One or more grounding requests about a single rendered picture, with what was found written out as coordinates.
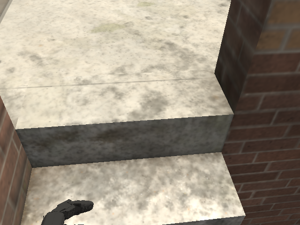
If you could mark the left robot hand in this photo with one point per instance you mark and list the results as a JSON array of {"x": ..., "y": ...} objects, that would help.
[{"x": 66, "y": 210}]

